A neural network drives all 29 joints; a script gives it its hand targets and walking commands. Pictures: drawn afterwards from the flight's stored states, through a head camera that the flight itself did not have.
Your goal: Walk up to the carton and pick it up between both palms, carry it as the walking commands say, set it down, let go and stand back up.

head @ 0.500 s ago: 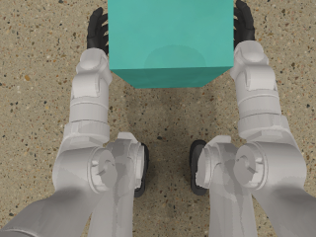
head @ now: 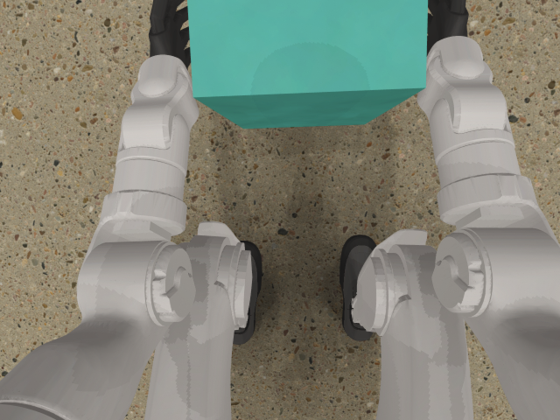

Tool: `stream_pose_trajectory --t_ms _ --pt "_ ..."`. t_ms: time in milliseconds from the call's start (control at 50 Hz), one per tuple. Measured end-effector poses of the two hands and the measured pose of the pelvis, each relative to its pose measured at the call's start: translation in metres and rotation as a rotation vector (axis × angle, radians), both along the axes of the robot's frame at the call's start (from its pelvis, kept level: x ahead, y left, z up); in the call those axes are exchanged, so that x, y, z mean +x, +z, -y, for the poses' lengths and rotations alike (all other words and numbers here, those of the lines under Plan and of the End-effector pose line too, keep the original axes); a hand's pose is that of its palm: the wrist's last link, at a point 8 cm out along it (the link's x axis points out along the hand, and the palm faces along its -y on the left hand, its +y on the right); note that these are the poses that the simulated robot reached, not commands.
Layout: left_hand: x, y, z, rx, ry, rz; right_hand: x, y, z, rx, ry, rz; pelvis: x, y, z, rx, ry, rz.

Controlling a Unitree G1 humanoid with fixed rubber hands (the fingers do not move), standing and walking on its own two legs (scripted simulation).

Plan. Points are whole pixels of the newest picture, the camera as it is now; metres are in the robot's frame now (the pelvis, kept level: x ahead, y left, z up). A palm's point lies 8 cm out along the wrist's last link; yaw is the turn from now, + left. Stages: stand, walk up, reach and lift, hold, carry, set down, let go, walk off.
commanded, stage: set down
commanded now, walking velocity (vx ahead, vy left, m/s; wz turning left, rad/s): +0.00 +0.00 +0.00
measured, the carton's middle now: (303, 57) +0.54 +0.00 -0.20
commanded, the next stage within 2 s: none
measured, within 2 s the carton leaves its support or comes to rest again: rests again in 0.90 s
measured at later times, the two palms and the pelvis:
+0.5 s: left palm (176, 58) +0.52 +0.15 -0.15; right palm (436, 41) +0.54 -0.15 -0.15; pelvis +0.00 +0.00 -0.01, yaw +0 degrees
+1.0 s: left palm (178, 64) +0.52 +0.15 -0.16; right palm (429, 48) +0.53 -0.15 -0.17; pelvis +0.00 +0.00 -0.02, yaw +1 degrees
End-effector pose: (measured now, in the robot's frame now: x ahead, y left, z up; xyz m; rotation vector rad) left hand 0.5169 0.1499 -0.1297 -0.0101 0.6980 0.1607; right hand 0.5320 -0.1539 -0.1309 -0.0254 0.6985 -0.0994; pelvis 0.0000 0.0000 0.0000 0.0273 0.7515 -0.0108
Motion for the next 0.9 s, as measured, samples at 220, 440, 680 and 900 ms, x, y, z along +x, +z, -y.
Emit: stream_pose_trajectory --t_ms 220,440,680,900 --pt "0.0 0.003 0.0 0.009 -0.01 -0.014 -0.002 0.002 0.0 -0.006 0.002 -0.013 -0.005 -0.003 0.0 0.002 0.001 0.019" --pt "0.001 -0.018 0.0 0.022 -0.025 -0.038 0.001 -0.019 0.0 -0.017 0.021 -0.034 -0.005 -0.013 0.001 0.002 -0.001 0.026" --pt "0.001 -0.022 -0.001 0.017 -0.024 -0.039 0.004 -0.022 0.0 -0.015 0.021 -0.027 -0.001 -0.017 0.002 0.005 0.001 0.019" --pt "0.0 -0.03 -0.003 0.02 -0.04 -0.052 0.003 -0.03 -0.001 -0.02 0.033 -0.036 -0.003 -0.021 0.001 0.005 0.003 0.029"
